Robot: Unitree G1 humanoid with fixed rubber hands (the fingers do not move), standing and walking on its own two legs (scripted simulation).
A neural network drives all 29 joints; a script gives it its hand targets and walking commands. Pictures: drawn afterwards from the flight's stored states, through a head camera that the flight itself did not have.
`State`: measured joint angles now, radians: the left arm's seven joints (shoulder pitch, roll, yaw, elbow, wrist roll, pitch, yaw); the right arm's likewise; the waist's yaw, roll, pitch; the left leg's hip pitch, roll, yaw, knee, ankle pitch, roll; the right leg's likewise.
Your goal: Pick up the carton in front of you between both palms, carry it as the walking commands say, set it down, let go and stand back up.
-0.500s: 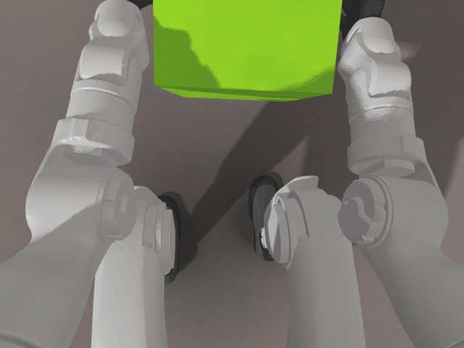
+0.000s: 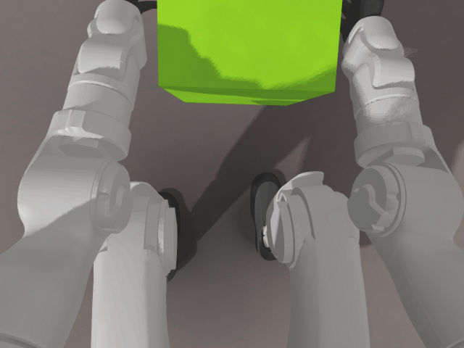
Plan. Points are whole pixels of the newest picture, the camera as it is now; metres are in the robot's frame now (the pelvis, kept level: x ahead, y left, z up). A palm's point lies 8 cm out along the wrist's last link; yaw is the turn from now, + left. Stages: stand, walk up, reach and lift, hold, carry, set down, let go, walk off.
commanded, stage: set down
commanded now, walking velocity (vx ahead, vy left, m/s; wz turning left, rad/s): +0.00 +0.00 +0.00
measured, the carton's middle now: (242, 32) +0.53 -0.06 -0.23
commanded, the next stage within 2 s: let go in 1.88 s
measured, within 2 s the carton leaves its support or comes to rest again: rests again in 0.32 s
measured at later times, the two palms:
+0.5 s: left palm (132, 2) +0.55 +0.10 -0.18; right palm (362, 25) +0.52 -0.22 -0.17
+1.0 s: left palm out of the picture +0.57 +0.13 -0.13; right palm (390, 21) +0.51 -0.23 -0.13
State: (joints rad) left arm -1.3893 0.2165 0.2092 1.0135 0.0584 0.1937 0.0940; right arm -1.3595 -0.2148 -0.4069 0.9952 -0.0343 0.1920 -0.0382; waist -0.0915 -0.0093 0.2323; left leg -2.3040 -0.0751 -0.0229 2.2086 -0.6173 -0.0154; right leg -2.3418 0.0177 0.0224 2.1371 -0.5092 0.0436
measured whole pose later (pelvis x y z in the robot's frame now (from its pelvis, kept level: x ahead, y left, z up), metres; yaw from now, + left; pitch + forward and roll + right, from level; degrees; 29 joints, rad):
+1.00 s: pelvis +0.00 +0.00 +0.01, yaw +0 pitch +37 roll -1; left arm -1.39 0.38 0.02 1.01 -0.18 0.10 0.11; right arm -1.29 -0.32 -0.19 0.97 0.23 0.05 -0.12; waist -0.08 0.01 0.29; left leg -2.21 -0.07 -0.03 2.20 -0.64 -0.03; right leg -2.26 0.02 0.01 2.13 -0.52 0.03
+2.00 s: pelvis +0.04 -0.01 +0.27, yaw +1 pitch +46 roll +0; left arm -1.08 0.27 0.26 0.89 0.07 0.15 0.01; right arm -0.95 -0.19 -0.36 0.77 -0.02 0.13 -0.01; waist -0.08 0.03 -0.11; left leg -1.60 -0.04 -0.05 1.18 -0.38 -0.02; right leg -1.63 0.01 0.02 1.14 -0.31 0.01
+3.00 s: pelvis +0.12 +0.00 +0.41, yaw +0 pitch -3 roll +0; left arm 0.23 0.21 0.04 0.44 0.01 0.10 -0.07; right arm 0.22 -0.21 -0.05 0.43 -0.02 0.11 0.08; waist 0.00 0.02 0.09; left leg -0.08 -0.02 -0.04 0.44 -0.29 0.01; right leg -0.13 0.00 0.04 0.43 -0.24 0.02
